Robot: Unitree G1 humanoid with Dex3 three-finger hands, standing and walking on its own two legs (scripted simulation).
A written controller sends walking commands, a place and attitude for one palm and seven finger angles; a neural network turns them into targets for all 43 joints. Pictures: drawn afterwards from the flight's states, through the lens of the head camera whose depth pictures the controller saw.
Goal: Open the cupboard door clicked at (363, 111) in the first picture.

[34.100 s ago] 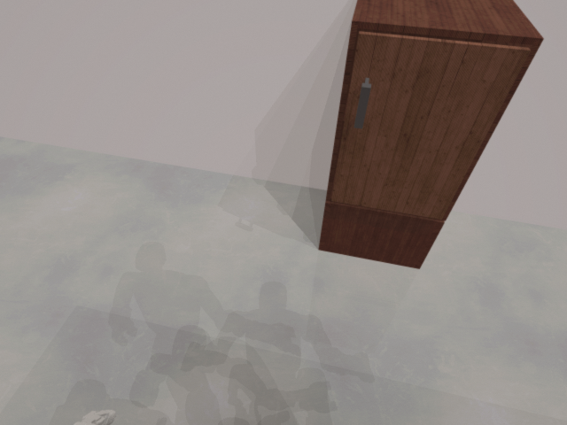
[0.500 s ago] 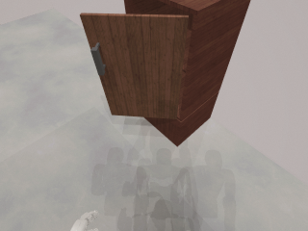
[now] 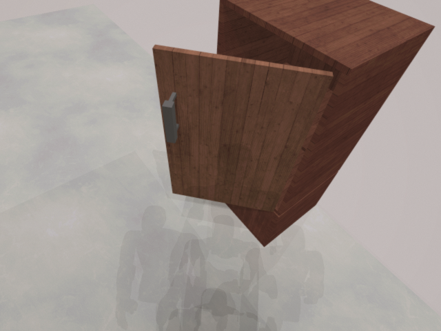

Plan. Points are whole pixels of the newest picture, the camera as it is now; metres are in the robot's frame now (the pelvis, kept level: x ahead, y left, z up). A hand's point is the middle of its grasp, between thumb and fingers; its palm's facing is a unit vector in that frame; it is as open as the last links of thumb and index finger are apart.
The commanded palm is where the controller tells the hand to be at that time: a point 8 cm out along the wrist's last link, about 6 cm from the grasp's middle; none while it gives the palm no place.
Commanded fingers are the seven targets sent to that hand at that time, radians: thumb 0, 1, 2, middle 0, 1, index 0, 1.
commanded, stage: come to a stop and stand still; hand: left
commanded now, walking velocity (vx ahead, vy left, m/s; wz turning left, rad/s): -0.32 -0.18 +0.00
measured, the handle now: (172, 117) +0.60 +0.19 +0.00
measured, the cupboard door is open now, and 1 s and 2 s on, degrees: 42 42 42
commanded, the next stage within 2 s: none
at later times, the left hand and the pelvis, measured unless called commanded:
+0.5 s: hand out of the picture +0.08 +0.15 -0.16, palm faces +0.01 -0.97 -0.23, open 7.4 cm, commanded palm none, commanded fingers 0.00 0.90 0.90 -0.20 -0.30 -0.20 -0.30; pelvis +0.01 -0.03 +0.00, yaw +0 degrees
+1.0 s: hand out of the picture -0.04 +0.23 -0.17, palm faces +0.03 -0.97 -0.24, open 7.4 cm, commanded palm none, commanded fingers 0.00 0.90 0.90 -0.20 -0.30 -0.20 -0.30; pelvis -0.05 +0.03 +0.00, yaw +0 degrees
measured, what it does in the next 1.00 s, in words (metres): steps on the spot: right foot, then left foot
